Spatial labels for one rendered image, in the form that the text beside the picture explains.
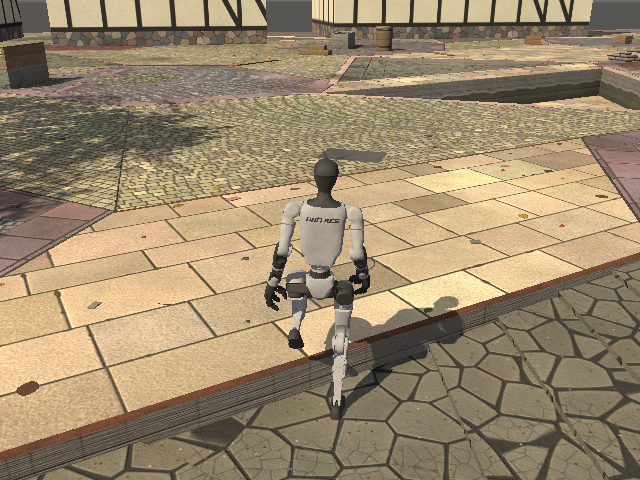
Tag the robot left forearm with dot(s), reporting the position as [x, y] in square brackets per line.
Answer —
[277, 268]

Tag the robot right hand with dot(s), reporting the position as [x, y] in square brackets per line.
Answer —
[365, 284]

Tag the right robot thigh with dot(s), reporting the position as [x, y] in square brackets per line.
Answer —
[343, 305]

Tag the robot right forearm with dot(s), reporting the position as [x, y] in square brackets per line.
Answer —
[362, 267]

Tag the left robot upper arm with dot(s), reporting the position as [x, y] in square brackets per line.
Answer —
[291, 210]

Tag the robot left hand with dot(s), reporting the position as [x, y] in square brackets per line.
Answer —
[270, 294]

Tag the right robot upper arm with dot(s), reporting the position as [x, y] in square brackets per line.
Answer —
[354, 214]

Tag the left robot shin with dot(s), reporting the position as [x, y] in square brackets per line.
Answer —
[299, 306]

